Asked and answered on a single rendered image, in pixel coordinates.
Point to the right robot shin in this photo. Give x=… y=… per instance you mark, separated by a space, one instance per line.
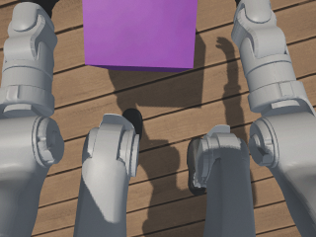
x=220 y=128

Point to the carton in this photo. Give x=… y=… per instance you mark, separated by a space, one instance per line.
x=140 y=35

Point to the left robot hand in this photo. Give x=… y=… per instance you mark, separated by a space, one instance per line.
x=46 y=4

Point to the right robot forearm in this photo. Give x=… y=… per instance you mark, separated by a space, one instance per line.
x=267 y=66

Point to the right robot foot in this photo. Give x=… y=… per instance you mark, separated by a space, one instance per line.
x=191 y=162

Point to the left robot upper arm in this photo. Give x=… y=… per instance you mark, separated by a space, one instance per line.
x=29 y=146

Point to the right robot upper arm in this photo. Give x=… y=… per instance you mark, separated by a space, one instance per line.
x=286 y=144

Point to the left robot forearm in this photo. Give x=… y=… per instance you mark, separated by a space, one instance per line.
x=27 y=71

